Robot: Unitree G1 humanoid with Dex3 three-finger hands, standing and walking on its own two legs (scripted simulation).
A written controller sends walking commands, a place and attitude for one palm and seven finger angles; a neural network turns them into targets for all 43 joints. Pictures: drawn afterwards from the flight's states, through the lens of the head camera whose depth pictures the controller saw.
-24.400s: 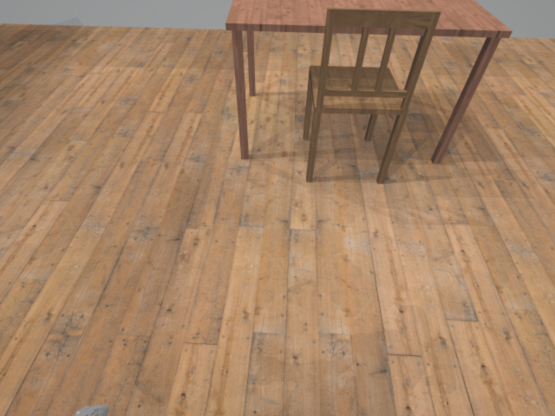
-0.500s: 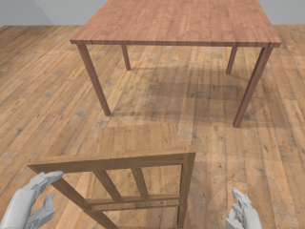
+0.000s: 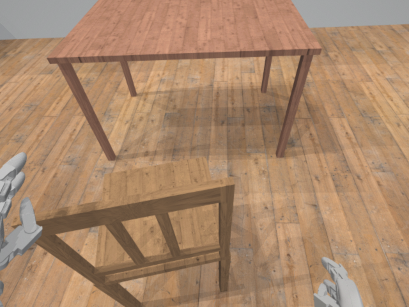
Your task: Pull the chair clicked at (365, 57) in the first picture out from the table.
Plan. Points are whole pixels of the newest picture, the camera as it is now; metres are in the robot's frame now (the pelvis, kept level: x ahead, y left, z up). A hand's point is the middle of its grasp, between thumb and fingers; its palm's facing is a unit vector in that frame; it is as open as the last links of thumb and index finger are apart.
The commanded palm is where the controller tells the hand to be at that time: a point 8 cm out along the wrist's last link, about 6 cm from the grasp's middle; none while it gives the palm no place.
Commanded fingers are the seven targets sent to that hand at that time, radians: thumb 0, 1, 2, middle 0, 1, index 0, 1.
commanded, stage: step back with the hand held close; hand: left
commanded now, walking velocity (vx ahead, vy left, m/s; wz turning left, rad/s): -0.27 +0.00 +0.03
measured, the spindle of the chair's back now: (127, 243) +0.28 +0.21 -0.11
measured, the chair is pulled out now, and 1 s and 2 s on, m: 0.64 0.64 0.64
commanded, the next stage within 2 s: stop stepping back and stand still in 1.46 s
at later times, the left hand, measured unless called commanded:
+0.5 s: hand out of the picture +0.14 +0.31 +0.16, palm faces +0.45 -0.74 -0.49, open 7.4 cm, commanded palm +0.08 +0.34 +0.18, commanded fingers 0.00 0.90 0.90 -0.20 -0.30 -0.20 -0.30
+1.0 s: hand out of the picture +0.12 +0.30 +0.17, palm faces +0.42 -0.74 -0.53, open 7.4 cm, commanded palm +0.06 +0.33 +0.18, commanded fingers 0.00 0.90 0.90 -0.20 -0.30 -0.20 -0.30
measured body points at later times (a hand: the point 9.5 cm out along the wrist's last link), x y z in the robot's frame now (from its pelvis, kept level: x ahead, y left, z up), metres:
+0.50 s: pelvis -0.06 +0.04 -0.01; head -0.04 +0.04 +0.44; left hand +0.11 +0.34 +0.19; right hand +0.12 -0.18 -0.09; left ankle +0.00 +0.15 -0.74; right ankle +0.02 -0.09 -0.74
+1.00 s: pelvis -0.08 +0.03 -0.01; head -0.05 +0.05 +0.43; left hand +0.09 +0.34 +0.19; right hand +0.09 -0.20 -0.10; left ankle +0.00 +0.15 -0.74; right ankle -0.03 -0.10 -0.74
